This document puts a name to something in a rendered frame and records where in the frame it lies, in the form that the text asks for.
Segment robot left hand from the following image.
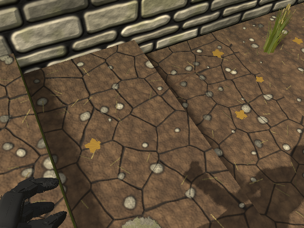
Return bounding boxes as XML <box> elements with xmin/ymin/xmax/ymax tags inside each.
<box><xmin>0</xmin><ymin>177</ymin><xmax>67</xmax><ymax>228</ymax></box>

